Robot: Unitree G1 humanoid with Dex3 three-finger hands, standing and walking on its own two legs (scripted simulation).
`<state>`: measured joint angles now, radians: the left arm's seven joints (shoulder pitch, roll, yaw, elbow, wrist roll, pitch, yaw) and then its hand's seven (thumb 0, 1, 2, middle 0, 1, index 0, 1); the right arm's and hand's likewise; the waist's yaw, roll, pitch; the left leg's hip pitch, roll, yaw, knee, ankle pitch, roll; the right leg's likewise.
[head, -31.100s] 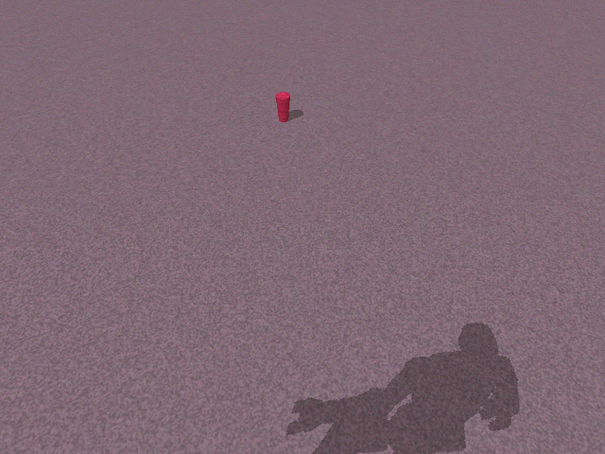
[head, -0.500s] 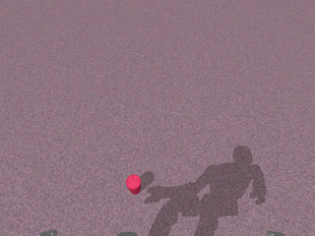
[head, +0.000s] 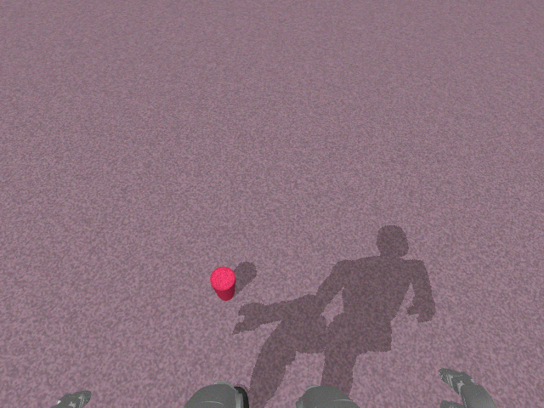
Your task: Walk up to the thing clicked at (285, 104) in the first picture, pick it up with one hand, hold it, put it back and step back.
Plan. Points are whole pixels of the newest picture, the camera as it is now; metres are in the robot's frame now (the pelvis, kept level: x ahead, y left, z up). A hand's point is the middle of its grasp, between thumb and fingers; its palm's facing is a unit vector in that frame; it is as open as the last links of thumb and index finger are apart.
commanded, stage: step back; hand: left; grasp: from the side
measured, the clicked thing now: (224, 286) +0.52 +0.14 -0.68
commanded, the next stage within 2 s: none
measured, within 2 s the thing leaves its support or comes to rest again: neither
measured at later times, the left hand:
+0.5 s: hand out of the picture -0.01 +0.26 -0.15, palm faces +0.06 -0.93 -0.36, open 7.4 cm
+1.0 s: hand out of the picture -0.22 +0.22 -0.13, palm faces +0.03 -0.91 -0.42, open 7.4 cm
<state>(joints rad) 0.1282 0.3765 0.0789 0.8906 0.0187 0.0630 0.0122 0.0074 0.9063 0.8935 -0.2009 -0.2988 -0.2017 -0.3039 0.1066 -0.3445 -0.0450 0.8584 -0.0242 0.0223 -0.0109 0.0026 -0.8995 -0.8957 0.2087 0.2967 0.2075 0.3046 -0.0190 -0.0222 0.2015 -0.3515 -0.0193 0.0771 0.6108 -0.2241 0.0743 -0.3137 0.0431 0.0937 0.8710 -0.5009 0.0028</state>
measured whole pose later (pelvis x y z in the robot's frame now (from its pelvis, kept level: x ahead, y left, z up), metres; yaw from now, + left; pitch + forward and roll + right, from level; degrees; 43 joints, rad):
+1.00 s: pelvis -0.29 -0.05 +0.00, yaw +2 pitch -2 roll +1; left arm 0.20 0.35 0.07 0.83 0.05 0.05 0.01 0.01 0.90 0.89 -0.20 -0.30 -0.21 -0.30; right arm 0.17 -0.42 -0.06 0.86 0.00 0.04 -0.03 0.00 -0.90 -0.90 0.21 0.30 0.20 0.30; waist 0.02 0.02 0.15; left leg -0.46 -0.11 -0.12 1.10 -0.49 -0.01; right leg -0.32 -0.02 0.03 0.64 -0.30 -0.01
